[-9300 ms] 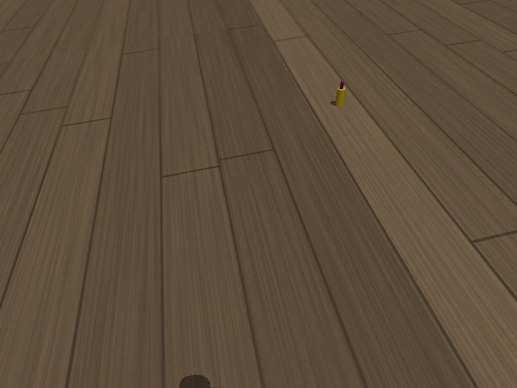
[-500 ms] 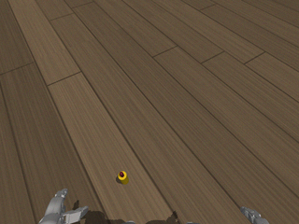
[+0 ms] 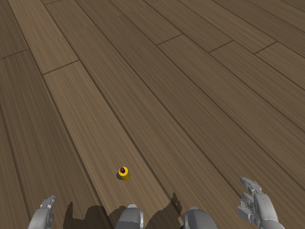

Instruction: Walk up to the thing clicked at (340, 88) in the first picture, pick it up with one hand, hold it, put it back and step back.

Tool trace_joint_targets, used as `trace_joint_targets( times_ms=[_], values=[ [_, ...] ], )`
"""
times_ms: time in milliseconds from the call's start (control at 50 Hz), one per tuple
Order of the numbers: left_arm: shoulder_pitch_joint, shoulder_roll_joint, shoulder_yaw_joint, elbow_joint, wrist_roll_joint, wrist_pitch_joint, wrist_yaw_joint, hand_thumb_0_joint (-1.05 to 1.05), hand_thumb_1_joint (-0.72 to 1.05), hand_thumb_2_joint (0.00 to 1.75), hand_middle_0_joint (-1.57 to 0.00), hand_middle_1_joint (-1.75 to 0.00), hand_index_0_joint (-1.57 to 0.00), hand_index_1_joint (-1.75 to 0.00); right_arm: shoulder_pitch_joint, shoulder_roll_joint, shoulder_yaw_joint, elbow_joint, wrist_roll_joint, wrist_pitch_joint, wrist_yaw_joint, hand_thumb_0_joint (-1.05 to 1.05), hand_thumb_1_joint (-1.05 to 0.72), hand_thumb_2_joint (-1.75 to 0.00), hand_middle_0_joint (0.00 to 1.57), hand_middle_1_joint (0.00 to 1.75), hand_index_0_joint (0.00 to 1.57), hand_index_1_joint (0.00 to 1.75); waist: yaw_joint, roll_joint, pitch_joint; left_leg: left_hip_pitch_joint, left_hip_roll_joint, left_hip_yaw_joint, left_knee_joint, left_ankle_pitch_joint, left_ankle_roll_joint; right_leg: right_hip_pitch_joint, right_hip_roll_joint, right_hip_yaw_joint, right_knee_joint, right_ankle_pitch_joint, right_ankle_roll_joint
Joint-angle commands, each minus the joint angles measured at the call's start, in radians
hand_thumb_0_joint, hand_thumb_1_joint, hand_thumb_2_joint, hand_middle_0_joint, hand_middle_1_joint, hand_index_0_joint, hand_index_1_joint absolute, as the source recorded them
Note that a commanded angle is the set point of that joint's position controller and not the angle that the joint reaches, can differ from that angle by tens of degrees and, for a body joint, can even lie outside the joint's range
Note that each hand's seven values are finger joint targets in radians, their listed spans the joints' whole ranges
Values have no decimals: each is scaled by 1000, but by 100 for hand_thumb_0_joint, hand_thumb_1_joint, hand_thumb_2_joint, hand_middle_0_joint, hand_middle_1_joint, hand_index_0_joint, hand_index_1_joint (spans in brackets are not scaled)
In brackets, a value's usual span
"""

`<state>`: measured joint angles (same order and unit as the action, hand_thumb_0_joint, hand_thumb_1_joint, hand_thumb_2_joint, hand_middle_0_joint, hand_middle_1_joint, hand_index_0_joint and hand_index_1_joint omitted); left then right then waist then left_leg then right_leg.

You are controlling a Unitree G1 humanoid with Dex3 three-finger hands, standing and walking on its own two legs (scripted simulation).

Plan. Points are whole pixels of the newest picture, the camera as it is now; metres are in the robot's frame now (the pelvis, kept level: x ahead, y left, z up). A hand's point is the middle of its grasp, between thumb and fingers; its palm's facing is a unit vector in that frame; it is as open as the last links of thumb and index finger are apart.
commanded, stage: go down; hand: left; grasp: from the side
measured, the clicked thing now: (124, 172) +0.41 +0.20 -0.61
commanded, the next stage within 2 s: none
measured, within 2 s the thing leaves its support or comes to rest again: neither
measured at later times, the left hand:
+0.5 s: hand (69, 191) +0.25 +0.32 -0.22, palm faces +0.09 -0.97 -0.22, open 17.3 cm
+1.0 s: hand (67, 179) +0.30 +0.36 -0.27, palm faces +0.12 -0.98 -0.17, open 17.2 cm
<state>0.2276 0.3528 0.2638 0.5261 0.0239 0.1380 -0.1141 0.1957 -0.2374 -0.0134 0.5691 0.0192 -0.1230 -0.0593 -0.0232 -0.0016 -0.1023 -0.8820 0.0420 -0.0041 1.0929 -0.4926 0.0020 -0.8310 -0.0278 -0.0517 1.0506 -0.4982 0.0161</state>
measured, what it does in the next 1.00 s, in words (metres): lowers itself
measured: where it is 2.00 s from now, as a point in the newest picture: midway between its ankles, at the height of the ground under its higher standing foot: outside the picture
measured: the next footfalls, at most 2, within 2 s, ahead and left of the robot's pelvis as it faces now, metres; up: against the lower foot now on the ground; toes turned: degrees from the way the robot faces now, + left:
none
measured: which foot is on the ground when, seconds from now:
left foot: down 0.00-1.00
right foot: down 0.00-1.00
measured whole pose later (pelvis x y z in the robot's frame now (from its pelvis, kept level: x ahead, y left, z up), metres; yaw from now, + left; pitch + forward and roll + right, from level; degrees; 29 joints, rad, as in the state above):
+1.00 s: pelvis -0.07 -0.01 -0.24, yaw -4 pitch +34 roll -5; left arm -0.42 0.75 0.72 0.98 -0.15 -0.38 -0.60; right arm 0.12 -0.33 0.05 0.68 -0.02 -0.18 -0.04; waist -0.06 -0.02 -0.15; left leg -1.95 0.06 -0.09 2.02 -0.67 -0.01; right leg -1.88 -0.02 -0.08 1.98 -0.68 -0.01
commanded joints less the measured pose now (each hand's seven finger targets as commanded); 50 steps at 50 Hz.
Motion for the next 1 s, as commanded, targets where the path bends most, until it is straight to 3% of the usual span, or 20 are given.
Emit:
trace_joint_targets(
  times_ms=[0,60,160,200,260,300,320,360,440,480,500,560,580,620,680,700,760,820,920,980],
  values=[
    [26,224,115,-138,-12,-19,7,0,-52,2,-8,-6,-8,-6,18,-159,-63,-129,-9,-64,-24,0,-91,-90,20,30,20,30,-8,69,-216,156,-15,-21,-121,235,7,59,32,1,-93,199,-37],
    [20,231,123,-156,-23,-39,-19,0,-54,2,-8,-7,-9,-7,19,-158,-62,-132,-15,-77,-23,0,-91,-90,20,30,20,30,-13,97,-208,117,-15,-22,-89,210,7,13,30,5,-55,178,-39],
    [-192,265,168,-62,-63,-170,-94,0,-56,0,-8,-5,-8,-5,13,-171,-63,-104,-26,-115,-17,0,-94,-91,20,30,20,30,-35,75,-231,-44,-16,-23,86,213,19,-170,26,15,107,179,-38],
    [-233,326,234,-10,-91,-254,-139,0,-56,2,-7,-6,-7,-6,-3,-187,-69,-101,-30,-131,-12,0,-97,-91,20,30,20,30,-14,90,-288,-124,-18,-35,166,181,18,-278,27,13,203,127,-40],
    [-261,384,269,-13,-114,-363,-209,0,-54,6,-6,-8,-6,-9,-3,-209,-70,-101,-32,-136,-5,0,-94,-91,20,30,20,30,9,121,-397,-183,-23,-41,232,125,14,-340,23,30,280,80,-45],
    [-295,379,258,15,-125,-400,-251,0,-55,7,-6,-10,-5,-10,4,-224,-65,-89,-32,-132,-3,0,-92,-91,20,30,20,30,7,151,-467,-164,-14,-67,255,157,6,-408,24,19,343,87,-51],
    [-316,412,285,30,-133,-414,-263,0,-53,9,-6,-10,-5,-10,6,-240,-70,-87,-34,-128,-1,0,-92,-90,20,30,20,30,19,168,-492,-158,-10,-73,274,161,2,-443,24,20,367,80,-52],
    [-327,421,315,122,-146,-434,-282,0,-58,9,-6,-11,-5,-11,3,-252,-64,-63,-32,-122,2,0,-90,-90,20,30,20,30,32,158,-510,-187,-6,-94,310,181,0,-518,29,2,427,79,-55],
    [-347,552,428,92,-158,-456,-295,0,-54,13,-5,-12,-4,-13,5,-269,-66,-61,-36,-104,2,0,-90,-90,20,30,20,30,82,123,-665,-217,-16,-69,412,297,15,-468,30,14,459,177,-54],
    [-361,515,406,124,-164,-458,-313,0,-53,13,-5,-12,-4,-13,5,-253,-58,-39,-39,-96,5,0,-91,-90,20,30,20,30,66,93,-640,-303,-23,-52,454,280,23,-462,30,28,467,176,-50],
    [-387,565,461,110,-175,-467,-316,0,-54,13,-5,-12,-4,-13,0,-268,-64,-42,-37,-93,7,0,-90,-90,20,30,20,30,70,69,-662,-315,-22,-54,475,281,27,-468,33,25,485,181,-49],
    [-485,613,493,136,-185,-489,-334,0,-52,12,-5,-13,-4,-13,-6,-263,-55,-25,-36,-88,9,0,-90,-90,20,30,20,30,54,54,-660,-413,-19,-52,525,221,35,-494,35,29,526,145,-45],
    [-509,573,466,183,-187,-497,-347,0,-51,13,-5,-14,-5,-14,-7,-257,-54,-15,-39,-86,9,0,-90,-90,20,30,20,30,31,49,-621,-464,-18,-52,545,166,36,-536,34,33,534,99,-43],
    [-586,591,464,239,-191,-520,-368,0,-48,12,-5,-13,-4,-13,2,-253,-50,16,-38,-89,7,0,-90,-90,20,30,20,30,15,42,-541,-544,-13,-53,555,13,35,-607,36,44,529,-36,-43],
    [-702,627,447,247,-190,-552,-407,0,-48,9,-5,-12,-5,-11,8,-262,-47,29,-41,-93,6,0,-90,-90,20,30,20,30,0,98,-515,-591,-6,-54,566,-127,25,-689,35,55,545,-148,-49],
    [-728,686,472,227,-186,-561,-415,0,-48,7,-6,-11,-6,-11,0,-274,-42,15,-41,-93,5,0,-89,-90,20,30,20,30,6,124,-517,-585,-2,-66,553,-156,22,-713,37,45,565,-166,-51],
    [-773,708,470,247,-186,-573,-440,0,-49,6,-6,-10,-6,-10,12,-285,-34,22,-42,-92,5,0,-90,-90,20,30,20,30,3,155,-558,-578,-1,-70,568,-181,18,-738,37,31,595,-178,-52],
    [-783,780,534,251,-199,-581,-451,0,-53,3,-7,-9,-7,-9,15,-305,-25,28,-43,-92,3,0,-91,-90,20,30,20,30,28,184,-617,-556,1,-83,588,-147,15,-761,40,4,656,-138,-55],
    [-737,803,564,295,-213,-570,-468,0,-54,5,-6,-9,-6,-9,6,-311,-15,30,-40,-88,0,0,-91,-90,20,30,20,30,52,170,-627,-598,-4,-71,642,-56,17,-786,43,-12,709,-78,-62],
    [-738,792,559,301,-219,-564,-489,0,-53,6,-6,-8,-5,-8,2,-326,-17,32,-41,-85,2,0,-92,-91,20,30,20,30,42,210,-623,-562,0,-89,659,4,12,-845,44,-30,759,-32,-68]
  ],
)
